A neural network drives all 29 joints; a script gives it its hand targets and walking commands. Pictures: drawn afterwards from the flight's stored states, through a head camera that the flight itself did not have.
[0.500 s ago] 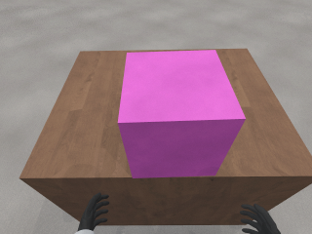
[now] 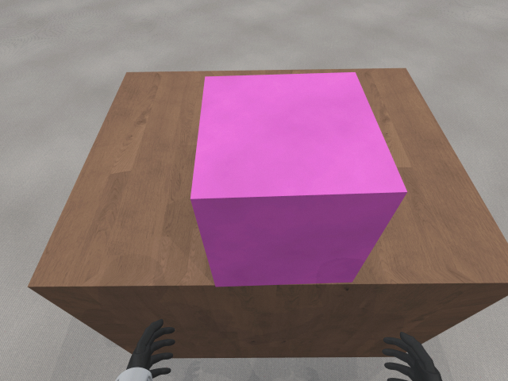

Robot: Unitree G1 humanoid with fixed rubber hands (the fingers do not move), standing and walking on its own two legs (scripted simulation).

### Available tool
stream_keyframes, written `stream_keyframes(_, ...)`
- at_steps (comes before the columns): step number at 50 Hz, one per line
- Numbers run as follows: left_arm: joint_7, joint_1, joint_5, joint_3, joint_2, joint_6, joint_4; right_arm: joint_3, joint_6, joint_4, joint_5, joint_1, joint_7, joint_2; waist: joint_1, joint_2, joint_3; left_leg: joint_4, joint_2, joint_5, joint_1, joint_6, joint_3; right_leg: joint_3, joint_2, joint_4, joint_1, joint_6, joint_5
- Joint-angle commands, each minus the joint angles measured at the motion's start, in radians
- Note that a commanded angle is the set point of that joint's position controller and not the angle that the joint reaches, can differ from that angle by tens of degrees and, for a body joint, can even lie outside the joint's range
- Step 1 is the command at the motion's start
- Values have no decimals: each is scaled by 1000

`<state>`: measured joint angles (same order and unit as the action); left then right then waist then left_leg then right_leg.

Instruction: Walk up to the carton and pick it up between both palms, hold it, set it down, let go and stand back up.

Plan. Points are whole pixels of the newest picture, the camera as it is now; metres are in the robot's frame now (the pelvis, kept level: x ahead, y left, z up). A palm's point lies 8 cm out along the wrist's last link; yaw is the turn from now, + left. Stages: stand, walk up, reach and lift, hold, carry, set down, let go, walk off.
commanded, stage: set down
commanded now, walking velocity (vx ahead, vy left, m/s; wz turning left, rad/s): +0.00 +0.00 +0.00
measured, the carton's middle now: (282, 184) +0.43 -0.01 +0.04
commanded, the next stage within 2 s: let go in 1.12 s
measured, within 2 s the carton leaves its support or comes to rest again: neither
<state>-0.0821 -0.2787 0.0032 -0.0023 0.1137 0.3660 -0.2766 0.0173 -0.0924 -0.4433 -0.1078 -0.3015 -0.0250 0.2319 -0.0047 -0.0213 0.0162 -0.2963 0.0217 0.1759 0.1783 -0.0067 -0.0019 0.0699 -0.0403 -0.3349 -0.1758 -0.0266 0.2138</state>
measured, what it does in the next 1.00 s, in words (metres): shifts its weight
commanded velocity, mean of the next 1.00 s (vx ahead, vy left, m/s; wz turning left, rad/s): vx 0.00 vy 0.00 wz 0.00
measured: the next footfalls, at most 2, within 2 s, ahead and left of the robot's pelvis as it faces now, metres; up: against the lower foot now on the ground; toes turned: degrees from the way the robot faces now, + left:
none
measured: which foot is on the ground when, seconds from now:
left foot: down 0.00-1.00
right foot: down 0.00-1.00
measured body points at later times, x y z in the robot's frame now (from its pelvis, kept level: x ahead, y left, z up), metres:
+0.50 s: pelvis -0.04 -0.01 +0.00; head +0.02 +0.00 +0.44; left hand +0.12 +0.21 -0.12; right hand +0.11 -0.22 -0.12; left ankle -0.02 +0.11 -0.75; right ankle -0.03 -0.10 -0.75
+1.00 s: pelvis -0.05 -0.01 -0.01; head +0.04 +0.01 +0.43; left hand +0.10 +0.23 -0.15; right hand +0.10 -0.21 -0.16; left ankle -0.02 +0.11 -0.75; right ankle -0.03 -0.10 -0.75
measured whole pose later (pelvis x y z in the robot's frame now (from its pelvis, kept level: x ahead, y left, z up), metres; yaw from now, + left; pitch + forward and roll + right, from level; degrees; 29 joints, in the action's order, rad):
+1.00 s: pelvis -0.05 -0.01 -0.01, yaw +2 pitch +6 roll +0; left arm -0.06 0.06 0.00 -0.04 0.18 0.58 -0.64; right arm -0.06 -0.26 -0.84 0.02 0.01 0.06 0.11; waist -0.02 -0.03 -0.09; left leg -0.49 0.01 0.18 0.42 0.00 -0.03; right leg 0.01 -0.05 -0.51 -0.39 -0.04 0.22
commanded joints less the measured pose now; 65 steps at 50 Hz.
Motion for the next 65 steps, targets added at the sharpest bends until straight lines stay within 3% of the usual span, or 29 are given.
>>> stream_keyframes(1,1,66,5,-30,76,8,143,-54,4,112,15,37,14,116,1,-10,126,3,2,-278,-48,47,-5,12,14,9,54,23,-411)
stream_keyframes(30,10,323,-6,-60,136,136,-117,-82,-117,-105,120,232,65,3,-14,5,157,-49,-25,-72,54,15,18,-31,43,-25,-31,15,-108)
stream_keyframes(55,26,466,18,-65,193,253,-298,-98,-190,-400,99,421,108,-24,-18,34,283,-206,-36,-147,182,20,-6,-50,48,-163,-119,-11,-154)
stream_keyframes(60,21,417,6,-48,193,271,-205,-96,-200,-361,78,390,112,14,-29,42,407,-206,-30,-266,93,30,-19,-53,28,-181,-49,-31,-271)
stream_keyframes(65,6,259,-23,-18,220,256,49,-149,-175,-205,106,309,83,94,-21,31,451,-128,-21,-383,-103,49,-35,-56,2,-100,-12,-37,-304)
